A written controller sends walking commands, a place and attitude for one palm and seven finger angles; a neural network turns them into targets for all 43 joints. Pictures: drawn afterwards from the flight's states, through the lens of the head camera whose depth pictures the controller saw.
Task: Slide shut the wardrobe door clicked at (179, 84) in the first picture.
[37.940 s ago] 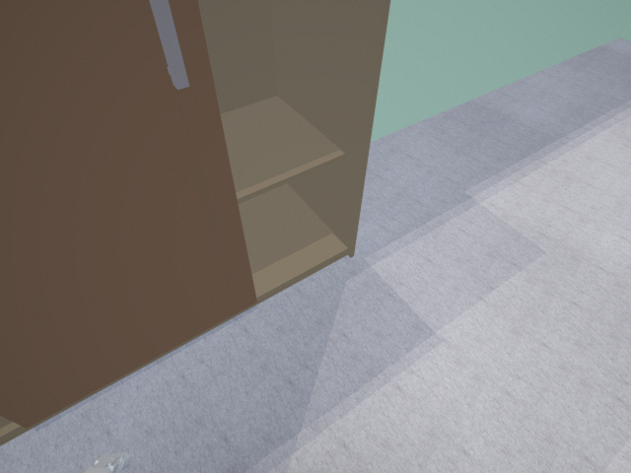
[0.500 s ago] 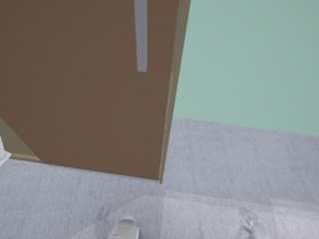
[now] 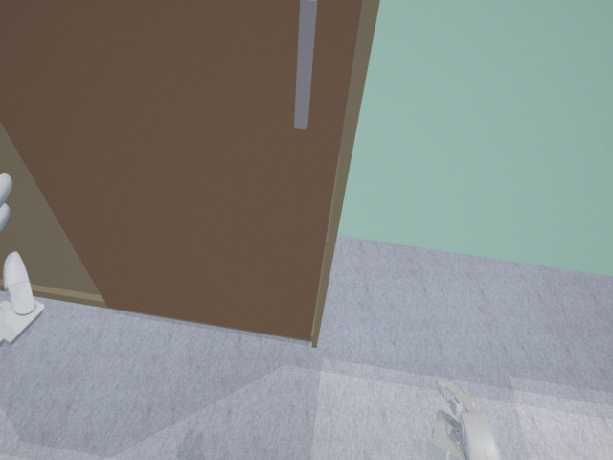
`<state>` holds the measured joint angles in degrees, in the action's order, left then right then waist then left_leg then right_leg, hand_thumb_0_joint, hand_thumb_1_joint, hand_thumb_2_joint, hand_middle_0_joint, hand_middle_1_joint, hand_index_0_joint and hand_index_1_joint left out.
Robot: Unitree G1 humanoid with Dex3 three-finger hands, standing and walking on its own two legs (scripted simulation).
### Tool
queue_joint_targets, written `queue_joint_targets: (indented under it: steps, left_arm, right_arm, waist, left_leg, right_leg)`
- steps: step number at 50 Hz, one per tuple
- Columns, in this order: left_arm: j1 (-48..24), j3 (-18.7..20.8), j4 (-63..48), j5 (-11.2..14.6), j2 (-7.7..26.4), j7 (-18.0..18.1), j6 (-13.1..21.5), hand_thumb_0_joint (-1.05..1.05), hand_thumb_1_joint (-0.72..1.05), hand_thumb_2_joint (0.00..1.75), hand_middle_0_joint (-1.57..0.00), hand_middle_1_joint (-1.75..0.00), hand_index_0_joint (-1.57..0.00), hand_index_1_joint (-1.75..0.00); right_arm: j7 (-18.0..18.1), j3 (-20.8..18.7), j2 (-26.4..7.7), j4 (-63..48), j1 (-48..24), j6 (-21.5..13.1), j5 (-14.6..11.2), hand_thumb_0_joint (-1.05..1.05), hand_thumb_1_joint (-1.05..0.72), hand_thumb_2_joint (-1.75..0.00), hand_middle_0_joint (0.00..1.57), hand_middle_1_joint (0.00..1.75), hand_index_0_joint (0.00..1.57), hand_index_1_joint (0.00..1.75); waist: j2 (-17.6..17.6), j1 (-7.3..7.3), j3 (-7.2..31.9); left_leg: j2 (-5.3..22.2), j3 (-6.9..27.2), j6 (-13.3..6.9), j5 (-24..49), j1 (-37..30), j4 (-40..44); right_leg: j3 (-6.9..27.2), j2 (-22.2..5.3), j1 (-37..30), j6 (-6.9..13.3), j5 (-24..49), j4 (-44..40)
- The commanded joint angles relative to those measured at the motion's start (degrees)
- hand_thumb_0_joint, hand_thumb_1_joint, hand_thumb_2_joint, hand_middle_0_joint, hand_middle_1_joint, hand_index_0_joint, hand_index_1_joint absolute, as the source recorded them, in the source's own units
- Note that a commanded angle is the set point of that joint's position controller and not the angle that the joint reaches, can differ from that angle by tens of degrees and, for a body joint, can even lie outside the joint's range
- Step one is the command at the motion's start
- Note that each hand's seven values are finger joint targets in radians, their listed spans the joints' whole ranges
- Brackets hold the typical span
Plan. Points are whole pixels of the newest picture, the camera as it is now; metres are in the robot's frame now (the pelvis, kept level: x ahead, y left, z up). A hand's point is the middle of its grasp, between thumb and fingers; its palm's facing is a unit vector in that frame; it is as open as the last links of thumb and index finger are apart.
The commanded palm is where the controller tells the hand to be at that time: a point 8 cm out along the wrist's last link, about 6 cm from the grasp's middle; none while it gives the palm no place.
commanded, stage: stop stepping back and stand still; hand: left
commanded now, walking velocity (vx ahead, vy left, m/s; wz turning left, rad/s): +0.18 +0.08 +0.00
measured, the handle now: (306, 65) +0.65 +0.06 +0.23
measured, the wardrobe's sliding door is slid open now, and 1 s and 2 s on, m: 0.00 0.00 0.00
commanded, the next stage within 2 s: let the arm hang, fingers relaxed in 0.40 s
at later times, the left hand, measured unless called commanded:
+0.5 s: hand (47, 314) +0.19 +0.25 +0.19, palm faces +0.39 -0.76 -0.51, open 7.4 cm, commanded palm none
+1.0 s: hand out of the picture -0.05 +0.19 -0.18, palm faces +0.04 -0.97 -0.25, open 7.0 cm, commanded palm none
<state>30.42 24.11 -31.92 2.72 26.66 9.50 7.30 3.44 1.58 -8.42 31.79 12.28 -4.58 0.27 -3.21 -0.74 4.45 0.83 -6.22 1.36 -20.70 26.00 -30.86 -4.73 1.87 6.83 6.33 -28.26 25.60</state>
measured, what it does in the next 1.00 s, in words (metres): steps on the spot: left foot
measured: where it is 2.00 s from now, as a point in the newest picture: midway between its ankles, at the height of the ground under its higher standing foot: outside the picture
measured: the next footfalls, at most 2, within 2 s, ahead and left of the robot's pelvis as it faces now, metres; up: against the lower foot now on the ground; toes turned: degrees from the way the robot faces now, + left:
left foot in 0.24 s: -0.02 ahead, +0.12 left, +0.00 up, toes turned +2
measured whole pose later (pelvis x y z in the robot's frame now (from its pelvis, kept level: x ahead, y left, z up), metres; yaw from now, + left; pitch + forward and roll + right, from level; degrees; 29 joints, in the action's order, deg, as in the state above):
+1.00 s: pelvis -0.06 +0.00 -0.01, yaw +1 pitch +0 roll +0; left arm 17.3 1.5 56.9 -0.9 10.4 1.8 -1.6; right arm 1.6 -1.5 -11.5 56.6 14.5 2.7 1.4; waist 1.4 0.2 -3.8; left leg 1.0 -0.7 0.0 -17.4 14.6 -31.4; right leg -3.8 2.8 14.0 3.6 -16.9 30.7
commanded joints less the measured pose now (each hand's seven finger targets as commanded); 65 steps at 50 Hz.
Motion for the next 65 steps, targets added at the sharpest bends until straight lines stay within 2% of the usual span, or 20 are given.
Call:
queue_joint_targets:
  steps: [1,2,3,4,6,9,13,16,19,22,24,25,29,32,34,36,39,42,47,65]
  left_arm:
    - [-9.35,10.13,-12.57,1.44,13.15,-0.08,3.58,0.00,0.90,0.90,-0.20,-0.30,-0.20,-0.30]
    - [-10.07,12.24,-8.74,1.20,15.59,0.31,4.82,0.00,0.90,0.90,-0.20,-0.30,-0.20,-0.30]
    - [-11.25,4.84,-4.54,1.50,6.29,-0.76,4.52,0.00,0.90,0.90,-0.20,-0.30,-0.20,-0.30]
    - [-8.32,3.62,1.71,1.34,4.64,-0.90,2.96,0.00,0.90,0.90,-0.20,-0.30,-0.20,-0.30]
    - [-8.78,1.86,2.01,0.45,3.60,-0.38,3.29,0.00,0.90,0.90,-0.20,-0.30,-0.20,-0.30]
    - [-10.75,2.34,-2.42,-0.45,5.40,0.51,4.36,0.00,0.90,0.90,-0.20,-0.30,-0.20,-0.30]
    - [-8.87,6.64,-10.36,-0.64,9.71,1.12,5.86,0.00,0.90,0.90,-0.20,-0.30,-0.20,-0.30]
    - [-6.26,9.16,-15.68,-0.87,11.00,0.80,6.54,0.00,0.90,0.90,-0.20,-0.30,-0.20,-0.30]
    - [-1.63,10.24,-11.22,-0.50,9.36,0.83,6.65,0.00,0.90,0.90,-0.20,-0.30,-0.20,-0.30]
    - [2.51,10.65,-4.38,1.14,8.36,0.52,6.92,0.00,0.90,0.90,-0.20,-0.30,-0.20,-0.30]
    - [4.18,10.25,-0.79,1.20,7.40,0.00,7.25,0.00,0.90,0.90,-0.20,-0.30,-0.20,-0.30]
    - [-4.54,-14.14,36.80,-6.45,-4.05,-7.05,-2.71,0.00,0.90,0.90,-0.20,-0.30,-0.20,-0.30]
    - [-10.74,-18.12,42.08,-3.78,-7.38,-8.98,-7.64,0.00,0.90,0.90,-0.20,-0.30,-0.20,-0.30]
    - [-11.00,-19.50,51.06,-3.45,-8.47,-8.24,-8.66,0.00,0.90,0.90,-0.20,-0.30,-0.20,-0.30]
    - [-14.41,-19.70,55.58,-3.63,-8.02,-8.82,-8.41,0.00,0.90,0.90,-0.20,-0.30,-0.20,-0.30]
    - [-11.59,-20.05,64.54,-3.84,-7.60,-8.69,-7.69,0.00,0.90,0.90,-0.20,-0.30,-0.20,-0.30]
    - [-11.78,-20.31,73.41,-3.80,-3.36,-8.25,-6.43,0.00,0.90,0.90,-0.20,-0.30,-0.20,-0.30]
    - [-13.60,-19.88,77.61,-4.53,-8.66,-7.58,-5.91,0.00,0.90,0.90,-0.20,-0.30,-0.20,-0.30]
    - [-15.34,-21.16,83.42,-3.35,-9.81,-7.66,-6.63,0.00,0.90,0.90,-0.20,-0.30,-0.20,-0.30]
    - [-15.14,-22.11,94.16,-3.50,-10.98,-7.85,-7.46,0.00,0.90,0.90,-0.20,-0.30,-0.20,-0.30]
  right_arm:
    - [0.58,-3.43,-10.11,-4.49,-5.33,-1.63,-0.56,0.00,-0.90,-0.90,0.20,0.30,0.20,0.30]
    - [-0.81,-2.50,-8.93,-4.94,-5.70,-2.76,0.01,0.00,-0.90,-0.90,0.20,0.30,0.20,0.30]
    - [0.02,-3.53,-8.75,-3.88,-5.10,-2.27,-0.95,0.00,-0.90,-0.90,0.20,0.30,0.20,0.30]
    - [1.18,-4.96,-11.36,-4.38,-7.01,-2.82,-1.22,0.00,-0.90,-0.90,0.20,0.30,0.20,0.30]
    - [2.22,-4.03,-10.75,-3.22,-6.44,-3.21,-0.72,0.00,-0.90,-0.90,0.20,0.30,0.20,0.30]
    - [3.24,-3.71,-10.42,-2.85,-4.73,-5.42,0.22,0.00,-0.90,-0.90,0.20,0.30,0.20,0.30]
    - [2.85,-5.32,-13.49,-5.21,-4.13,-6.14,-0.63,0.00,-0.90,-0.90,0.20,0.30,0.20,0.30]
    - [1.49,-3.75,-11.39,-3.54,-4.13,-6.49,0.74,0.00,-0.90,-0.90,0.20,0.30,0.20,0.30]
    - [0.54,-4.36,-11.81,-3.91,-3.45,-6.50,-0.13,0.00,-0.90,-0.90,0.20,0.30,0.20,0.30]
    - [-0.41,-5.36,-9.98,-4.47,-2.53,-5.66,-1.15,0.00,-0.90,-0.90,0.20,0.30,0.20,0.30]
    - [-0.64,-4.72,-9.74,-3.93,-2.42,-5.12,-1.20,0.00,-0.90,-0.90,0.20,0.30,0.20,0.30]
    - [-5.11,-5.23,-13.62,7.86,-6.04,-5.67,0.32,0.00,-0.90,-0.90,0.20,0.30,0.20,0.30]
    - [-4.41,-4.10,-11.35,7.56,4.55,2.11,0.45,0.00,-0.90,-0.90,0.20,0.30,0.20,0.30]
    - [-3.33,-4.64,-17.67,7.52,0.88,3.56,2.63,0.00,-0.90,-0.90,0.20,0.30,0.20,0.30]
    - [-2.78,-4.00,-17.44,7.14,-1.35,3.35,3.58,0.00,-0.90,-0.90,0.20,0.30,0.20,0.30]
    - [-2.70,-3.00,-15.28,10.21,-3.39,3.41,2.94,0.00,-0.90,-0.90,0.20,0.30,0.20,0.30]
    - [-2.50,-2.90,-8.65,12.33,-3.25,5.60,1.29,0.00,-0.90,-0.90,0.20,0.30,0.20,0.30]
    - [-2.12,-3.94,-6.90,16.39,0.02,6.61,1.68,0.00,-0.90,-0.90,0.20,0.30,0.20,0.30]
    - [-1.73,-3.65,-7.33,22.00,5.05,5.74,1.23,0.00,-0.90,-0.90,0.20,0.30,0.20,0.30]
    - [-1.43,-2.96,-6.41,29.74,6.62,5.65,1.61,0.00,-0.90,-0.90,0.20,0.30,0.20,0.30]
  waist:
    - [-6.28,1.53,-1.46]
    - [-8.06,2.03,1.23]
    - [-6.01,1.82,2.36]
    - [-6.48,1.42,-5.58]
    - [2.05,0.63,-6.68]
    - [-0.36,0.18,-2.24]
    - [13.34,0.27,2.33]
    - [21.29,0.93,-2.69]
    - [11.65,0.44,-2.01]
    - [-8.84,0.69,0.08]
    - [-3.77,0.31,0.36]
    - [0.84,2.02,-2.23]
    - [-6.57,4.49,0.71]
    - [3.93,2.35,-1.83]
    - [1.69,0.77,-4.26]
    - [7.76,-1.39,1.08]
    - [-8.97,0.20,-1.04]
    - [1.75,1.93,-2.68]
    - [5.48,2.58,-1.18]
    - [3.15,1.22,-9.91]
  left_leg:
    - [0.98,6.66,0.32,1.93,13.39,-41.43]
    - [6.24,8.44,0.51,-0.18,7.65,-37.07]
    - [2.14,4.69,0.14,2.20,8.70,-31.56]
    - [3.76,6.33,-0.15,4.15,8.56,-26.97]
    - [3.65,2.81,-1.47,2.27,0.47,-14.56]
    - [0.26,-2.09,-2.86,4.35,-11.04,3.12]
    - [13.85,16.51,-8.55,24.05,-25.17,6.54]
    - [14.35,17.17,-9.20,27.21,-15.18,9.80]
    - [9.64,6.83,-4.95,17.59,-5.87,1.67]
    - [-0.15,1.37,-0.54,-1.25,5.34,-20.91]
    - [1.95,4.62,-1.02,-5.10,7.66,-22.67]
    - [6.30,4.03,-1.28,-6.32,13.14,-24.73]
    - [2.59,2.97,-1.76,21.66,-9.87,-6.55]
    - [21.50,27.76,-15.47,24.66,-6.27,8.67]
    - [19.62,27.21,-15.37,25.32,-4.79,8.87]
    - [12.08,15.84,-9.17,34.19,-5.58,1.45]
    - [-1.13,4.15,-1.37,-2.84,-2.62,-12.32]
    - [-0.05,6.47,-2.05,-3.61,-4.11,-15.40]
    - [4.21,9.55,-3.89,17.38,-18.33,5.43]
    - [4.44,10.36,-4.24,0.43,-11.24,13.51]
  right_leg:
    - [23.57,-21.27,5.21,8.66,16.75,-15.85]
    - [26.42,-22.97,8.92,7.88,13.94,-13.08]
    - [18.01,-16.57,5.66,4.57,2.97,-13.45]
    - [22.21,-17.01,10.53,4.17,1.20,-14.73]
    - [17.54,-16.46,11.92,3.73,5.69,-12.11]
    - [11.15,-12.56,6.21,0.78,13.86,-3.79]
    - [2.81,-2.80,17.44,-6.72,13.85,15.82]
    - [0.40,-1.62,13.74,-6.36,2.92,14.75]
    - [2.13,-2.53,1.14,-5.15,14.93,1.34]
    - [23.51,-17.34,-5.05,2.67,41.85,-5.02]
    - [19.70,-18.46,-6.75,3.08,50.64,-2.72]
    - [9.42,-23.12,-3.24,1.76,63.73,7.80]
    - [1.26,-10.51,10.82,-3.16,44.06,16.58]
    - [5.25,-2.96,18.96,-6.78,-8.61,32.80]
    - [7.36,-4.74,18.36,-6.69,-4.07,27.53]
    - [5.50,-5.09,6.06,-6.84,14.82,12.53]
    - [23.88,-16.91,5.51,-2.57,39.08,-3.77]
    - [21.57,-16.11,4.57,0.06,44.27,-4.29]
    - [11.11,-7.75,6.53,-2.43,30.03,-0.50]
    - [10.58,-5.68,8.57,-3.52,6.19,-10.38]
